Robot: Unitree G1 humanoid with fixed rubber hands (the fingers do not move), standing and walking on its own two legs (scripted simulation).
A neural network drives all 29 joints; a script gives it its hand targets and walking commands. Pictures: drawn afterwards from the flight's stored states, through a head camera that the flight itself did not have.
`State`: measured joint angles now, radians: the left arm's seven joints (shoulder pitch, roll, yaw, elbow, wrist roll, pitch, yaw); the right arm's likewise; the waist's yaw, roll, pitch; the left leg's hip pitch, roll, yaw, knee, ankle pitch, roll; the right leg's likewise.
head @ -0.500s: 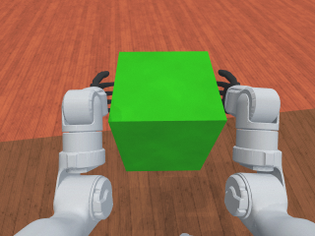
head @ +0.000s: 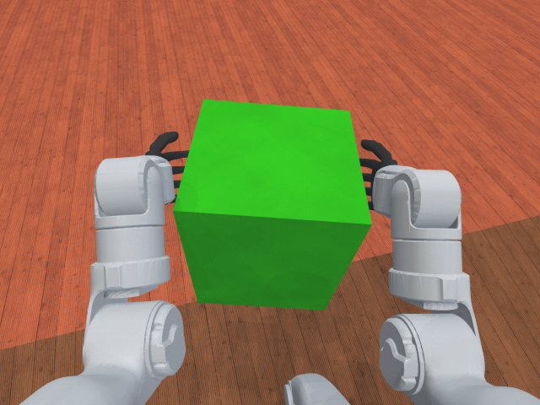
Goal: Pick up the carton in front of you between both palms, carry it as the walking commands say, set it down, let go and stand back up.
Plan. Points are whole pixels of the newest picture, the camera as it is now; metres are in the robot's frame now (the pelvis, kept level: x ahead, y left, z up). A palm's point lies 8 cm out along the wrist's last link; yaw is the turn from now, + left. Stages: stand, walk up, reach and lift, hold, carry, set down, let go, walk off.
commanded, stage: carry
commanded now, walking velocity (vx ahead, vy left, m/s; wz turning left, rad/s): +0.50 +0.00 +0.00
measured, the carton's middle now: (268, 212) +0.38 -0.04 +0.06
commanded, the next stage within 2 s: none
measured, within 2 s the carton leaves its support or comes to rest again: neither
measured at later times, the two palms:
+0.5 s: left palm (151, 18) +0.70 +0.13 +0.22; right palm (316, 1) +0.74 -0.17 +0.22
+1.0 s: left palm out of the picture +1.08 +0.02 +0.26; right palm out of the picture +1.06 -0.27 +0.26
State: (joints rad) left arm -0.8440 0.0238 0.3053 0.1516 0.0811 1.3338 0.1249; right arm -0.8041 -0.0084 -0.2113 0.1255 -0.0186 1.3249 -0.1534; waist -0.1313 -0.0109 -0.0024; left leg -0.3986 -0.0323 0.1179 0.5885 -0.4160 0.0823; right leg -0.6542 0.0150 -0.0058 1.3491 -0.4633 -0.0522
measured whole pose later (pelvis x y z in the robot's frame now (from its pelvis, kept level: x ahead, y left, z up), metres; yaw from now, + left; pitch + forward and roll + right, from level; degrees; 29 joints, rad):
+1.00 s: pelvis +0.69 -0.09 +0.07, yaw -2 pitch +5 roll +0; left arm -0.89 0.00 0.29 0.13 0.12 1.32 0.12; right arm -0.90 -0.07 -0.25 0.17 0.01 1.31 -0.14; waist -0.05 0.02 -0.06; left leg -0.34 0.01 0.00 0.96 -0.48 0.02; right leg -0.48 0.03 -0.11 0.59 -0.18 -0.09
